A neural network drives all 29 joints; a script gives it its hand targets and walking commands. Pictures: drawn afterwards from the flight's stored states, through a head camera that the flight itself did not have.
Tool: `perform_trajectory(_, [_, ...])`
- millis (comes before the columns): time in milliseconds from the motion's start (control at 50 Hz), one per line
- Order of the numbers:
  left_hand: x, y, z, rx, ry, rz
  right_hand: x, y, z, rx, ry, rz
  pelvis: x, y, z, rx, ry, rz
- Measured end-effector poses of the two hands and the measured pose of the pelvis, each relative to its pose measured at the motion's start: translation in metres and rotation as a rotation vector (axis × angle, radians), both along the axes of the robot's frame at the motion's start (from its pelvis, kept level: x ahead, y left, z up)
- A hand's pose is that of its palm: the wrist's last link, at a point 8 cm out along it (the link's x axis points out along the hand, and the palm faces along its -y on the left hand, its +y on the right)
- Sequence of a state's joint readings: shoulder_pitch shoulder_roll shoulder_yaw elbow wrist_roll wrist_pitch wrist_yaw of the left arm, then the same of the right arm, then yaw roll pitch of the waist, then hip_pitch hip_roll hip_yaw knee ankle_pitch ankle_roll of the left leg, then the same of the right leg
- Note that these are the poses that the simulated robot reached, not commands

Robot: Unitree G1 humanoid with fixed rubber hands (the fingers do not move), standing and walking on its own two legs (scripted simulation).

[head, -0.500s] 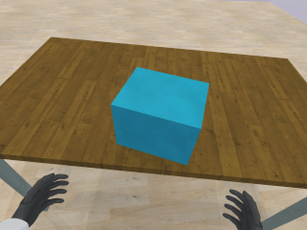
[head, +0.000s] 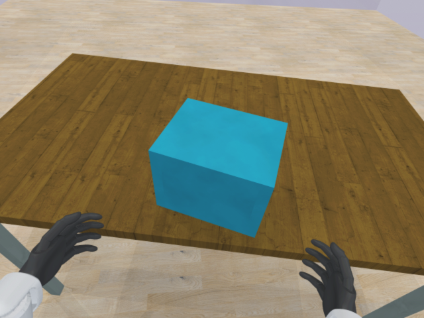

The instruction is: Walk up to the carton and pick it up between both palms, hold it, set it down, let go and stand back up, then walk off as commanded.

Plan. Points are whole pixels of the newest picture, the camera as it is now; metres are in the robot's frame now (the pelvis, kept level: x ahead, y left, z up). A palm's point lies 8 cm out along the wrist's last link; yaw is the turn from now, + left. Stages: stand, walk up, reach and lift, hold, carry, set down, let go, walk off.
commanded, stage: reach and lift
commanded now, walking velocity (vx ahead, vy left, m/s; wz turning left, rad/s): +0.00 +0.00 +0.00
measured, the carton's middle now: (220, 165) +0.45 +0.03 +0.04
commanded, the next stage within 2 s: none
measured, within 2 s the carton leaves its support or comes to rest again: neither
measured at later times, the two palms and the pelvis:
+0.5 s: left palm (70, 194) +0.28 +0.27 +0.11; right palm (336, 245) +0.25 -0.17 +0.09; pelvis +0.00 +0.02 +0.00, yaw -1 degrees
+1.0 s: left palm (94, 142) +0.36 +0.26 +0.15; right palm (342, 208) +0.31 -0.19 +0.11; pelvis -0.02 +0.02 +0.00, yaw +0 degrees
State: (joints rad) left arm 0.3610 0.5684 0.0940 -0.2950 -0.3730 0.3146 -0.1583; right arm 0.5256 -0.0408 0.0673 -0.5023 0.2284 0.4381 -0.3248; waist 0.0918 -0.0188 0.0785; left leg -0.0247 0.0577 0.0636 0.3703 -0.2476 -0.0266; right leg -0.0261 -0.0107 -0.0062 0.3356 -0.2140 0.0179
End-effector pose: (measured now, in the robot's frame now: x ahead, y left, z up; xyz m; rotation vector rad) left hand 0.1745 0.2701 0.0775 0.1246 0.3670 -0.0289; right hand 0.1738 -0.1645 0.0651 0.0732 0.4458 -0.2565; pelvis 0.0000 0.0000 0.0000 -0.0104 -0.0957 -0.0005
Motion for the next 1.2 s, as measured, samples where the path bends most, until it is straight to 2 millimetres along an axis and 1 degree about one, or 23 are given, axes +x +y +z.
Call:
perform_trajectory(180, [0.038, 0.005, 0.012, -0.01, -0.025, 0.001, 0.029, 0.0, 0.007, -0.003, -0.034, 0.033, 0.007, 0.005, 0.0, -0.002, 0.017, -0.009])
perform_trajectory(360, [0.075, 0.006, 0.025, -0.015, -0.049, 0.001, 0.058, -0.001, 0.018, -0.004, -0.089, 0.039, 0.007, 0.012, 0.001, -0.003, 0.027, -0.017])
perform_trajectory(500, [0.102, 0.002, 0.031, -0.034, -0.054, -0.005, 0.075, -0.007, 0.026, -0.013, -0.124, 0.023, 0.002, 0.016, 0.001, -0.002, 0.036, -0.018])
perform_trajectory(720, [0.145, 0.0, 0.044, -0.066, -0.069, 0.02, 0.1, -0.013, 0.03, -0.01, -0.14, 0.026, -0.011, 0.018, 0.001, -0.001, 0.06, -0.015])
perform_trajectory(860, [0.168, -0.006, 0.056, -0.071, -0.071, 0.01, 0.118, -0.019, 0.035, 0.0, -0.147, 0.022, -0.018, 0.018, 0.0, -0.002, 0.075, -0.013])
perform_trajectory(1000, [0.19, -0.012, 0.071, -0.089, -0.082, 0.002, 0.135, -0.023, 0.047, -0.008, -0.17, 0.015, -0.023, 0.016, 0.0, -0.004, 0.084, -0.005])
perform_trajectory(1200, [0.214, -0.017, 0.08, -0.103, -0.081, 0.014, 0.155, -0.023, 0.057, -0.019, -0.172, 0.006, -0.026, 0.014, -0.001, -0.006, 0.1, 0.005])
